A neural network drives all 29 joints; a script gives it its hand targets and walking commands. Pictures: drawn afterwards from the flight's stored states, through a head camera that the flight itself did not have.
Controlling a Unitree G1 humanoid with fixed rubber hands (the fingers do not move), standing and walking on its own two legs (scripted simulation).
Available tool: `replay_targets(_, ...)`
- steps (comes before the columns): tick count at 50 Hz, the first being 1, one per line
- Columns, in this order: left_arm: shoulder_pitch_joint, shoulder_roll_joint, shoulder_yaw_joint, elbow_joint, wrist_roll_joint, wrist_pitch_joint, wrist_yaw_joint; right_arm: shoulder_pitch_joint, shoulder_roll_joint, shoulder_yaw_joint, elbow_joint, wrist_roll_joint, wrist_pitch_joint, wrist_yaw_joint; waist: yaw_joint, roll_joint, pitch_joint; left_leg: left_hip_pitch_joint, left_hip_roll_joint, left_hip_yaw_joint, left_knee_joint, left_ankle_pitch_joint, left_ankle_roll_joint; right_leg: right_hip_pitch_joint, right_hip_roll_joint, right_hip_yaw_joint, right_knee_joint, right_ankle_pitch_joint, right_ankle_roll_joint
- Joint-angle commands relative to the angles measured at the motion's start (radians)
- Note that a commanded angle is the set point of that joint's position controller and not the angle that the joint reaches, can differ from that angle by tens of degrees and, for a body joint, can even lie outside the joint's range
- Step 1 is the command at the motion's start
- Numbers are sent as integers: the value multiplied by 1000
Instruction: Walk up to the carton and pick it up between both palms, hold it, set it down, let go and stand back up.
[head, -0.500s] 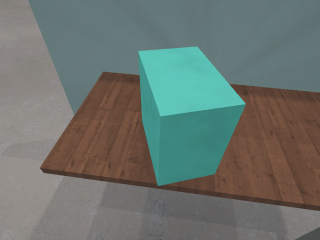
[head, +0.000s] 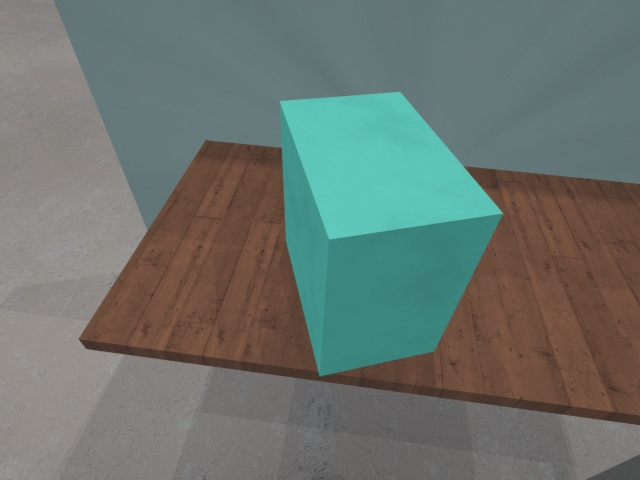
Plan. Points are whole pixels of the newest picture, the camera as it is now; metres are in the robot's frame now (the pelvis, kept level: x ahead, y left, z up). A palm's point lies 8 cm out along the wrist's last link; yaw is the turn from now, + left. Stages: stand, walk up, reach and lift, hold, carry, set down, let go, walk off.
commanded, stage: walk up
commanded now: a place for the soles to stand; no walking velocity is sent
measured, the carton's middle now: (360, 232) +0.47 -0.04 +0.06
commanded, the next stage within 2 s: reach and lift in 0.66 s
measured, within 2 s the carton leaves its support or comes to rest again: neither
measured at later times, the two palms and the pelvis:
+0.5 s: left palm out of the picture +0.06 +0.30 -0.12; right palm out of the picture +0.08 -0.27 -0.12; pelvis +0.01 +0.01 +0.00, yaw +0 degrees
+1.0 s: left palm (150, 468) +0.17 +0.23 -0.09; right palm out of the picture +0.13 -0.30 -0.09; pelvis -0.02 +0.00 -0.02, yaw -2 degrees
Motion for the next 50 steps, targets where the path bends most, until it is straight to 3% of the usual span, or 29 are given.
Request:
replay_targets(1,-19,195,40,-68,0,-19,10,-28,-213,-36,-62,-1,-17,-10,0,8,-42,13,145,-109,-32,209,26,-34,-149,121,-56,158,-21)
replay_targets(13,-4,196,38,-60,0,-14,16,-32,-209,-36,-71,3,-16,-11,4,3,-30,18,150,-116,-33,243,27,-37,-152,115,-41,190,-14)
replay_targets(15,-10,199,40,-64,3,-14,15,-29,-208,-36,-70,1,-16,-12,4,25,-38,27,147,-109,-32,261,25,-28,-155,111,-36,210,-13)
replay_targets(23,0,194,38,-63,1,-15,17,-21,-206,-35,-69,2,-16,-13,5,1,-41,32,149,-113,-23,282,27,-25,-157,113,-37,223,-18)
replay_targets(25,8,190,39,-62,2,-13,17,-25,-204,-37,-75,-2,-16,-13,6,27,-36,27,149,-114,-25,284,28,-23,-157,112,-35,220,-17)
replay_targets(27,4,188,39,-65,2,-13,18,-23,-203,-38,-75,-1,-15,-15,5,2,-34,25,149,-112,-26,280,30,-19,-158,115,-39,227,-18)
replay_targets(33,10,183,37,-62,2,-11,18,-21,-209,-39,-81,0,-14,-14,5,15,-24,27,147,-113,-38,257,31,-35,-151,110,-41,203,-14)
replay_targets(34,-575,182,8,-548,-84,174,42,-513,-117,-121,-117,-124,-155,51,-58,62,-130,-142,102,23,138,119,-111,-289,29,-16,137,-95,-14)
replay_targets(35,-506,159,7,-441,-36,287,62,-399,-184,-172,-8,-102,-139,91,-75,58,30,-240,92,23,138,-98,-101,-290,-5,3,148,-150,-37)
replay_targets(36,-454,164,9,-498,-14,355,53,-358,-200,-178,-25,-121,-125,115,-90,1,-67,-180,90,24,201,-10,-84,-319,-5,-4,183,-101,-46)
replay_targets(37,-374,148,19,-502,9,404,38,-322,-211,-172,-55,-100,-117,114,-62,-36,-93,-160,79,26,229,-1,-77,-319,-1,-20,193,-66,-37)
replay_targets(38,-319,127,21,-545,23,442,38,-278,-216,-161,-76,-81,-112,115,-39,-33,-163,-89,78,19,264,111,-79,-317,10,-24,214,10,-42)
replay_targets(39,-259,128,31,-616,45,475,48,-225,-259,-163,-71,-52,-114,128,-46,19,-248,14,89,1,297,283,-95,-326,16,-43,230,86,-55)
replay_targets(41,-114,70,28,-640,78,523,53,-165,-335,-158,-77,-3,-122,143,-24,74,-308,194,99,-32,340,516,-118,-342,43,-61,215,181,-65)
replay_targets(43,-19,49,59,-664,98,543,46,-142,-370,-144,-109,25,-121,148,0,81,-300,236,86,-40,322,564,-115,-296,51,-60,191,259,-60)
replay_targets(46,3,16,90,-693,115,536,43,-153,-357,-93,-189,46,-116,166,31,40,-230,185,54,-23,259,465,-88,-231,50,-46,153,317,-50)
replay_targets(50,-79,20,104,-722,121,497,56,-162,-291,-69,-298,41,-89,178,39,-28,-83,-4,21,18,143,149,-41,-153,34,12,106,230,-28)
